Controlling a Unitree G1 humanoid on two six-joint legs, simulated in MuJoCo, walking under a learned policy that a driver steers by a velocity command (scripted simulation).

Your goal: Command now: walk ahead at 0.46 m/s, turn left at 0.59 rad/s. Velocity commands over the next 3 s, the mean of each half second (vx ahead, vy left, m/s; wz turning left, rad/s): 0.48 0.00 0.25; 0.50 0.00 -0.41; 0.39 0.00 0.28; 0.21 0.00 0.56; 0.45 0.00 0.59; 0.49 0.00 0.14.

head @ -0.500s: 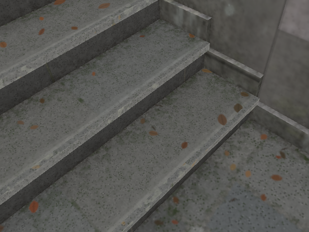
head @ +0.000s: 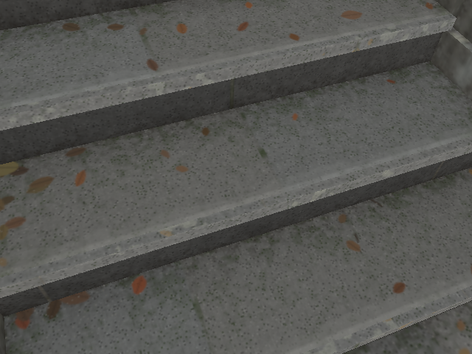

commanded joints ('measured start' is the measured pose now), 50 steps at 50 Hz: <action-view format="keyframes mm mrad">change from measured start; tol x64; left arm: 1 -112 101 12 -142 2 -36 -16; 24 -607 -129 -122 -520 24 20 1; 50 346 11 1 4 16 -53 33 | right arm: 1 238 -193 -52 15 24 2 -37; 50 -300 198 129 -396 -5 -26 -48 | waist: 1 -113 108 -38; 50 34 -72 -34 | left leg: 1 385 321 -521 -379 -4 190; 6 273 172 -268 -310 743 139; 23 374 293 -138 -592 394 68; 29 373 315 -11 24 2066 36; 32 -256 -53 -214 1211 110 -38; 50 -1309 45 5 1598 -305 -7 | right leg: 1 -520 12 134 336 101 -9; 21 -1455 132 220 1112 -288 -128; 28 -196 238 -146 371 5 -161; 31 273 -74 843 -345 195 -436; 40 -386 131 405 -604 340 -190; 50 384 4 532 -571 569 -201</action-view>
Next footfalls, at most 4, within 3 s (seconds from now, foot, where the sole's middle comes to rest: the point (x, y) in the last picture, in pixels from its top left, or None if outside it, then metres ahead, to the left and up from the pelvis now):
0.58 right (277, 325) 0.48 -0.05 -0.59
1.16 left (261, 162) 0.85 0.01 -0.42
1.80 right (318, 24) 1.24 -0.13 -0.25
2.52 left None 1.43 0.32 -0.08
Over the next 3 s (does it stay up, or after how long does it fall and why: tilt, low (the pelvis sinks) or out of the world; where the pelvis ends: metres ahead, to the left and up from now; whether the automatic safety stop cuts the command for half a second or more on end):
stays up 1.52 0.34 0.71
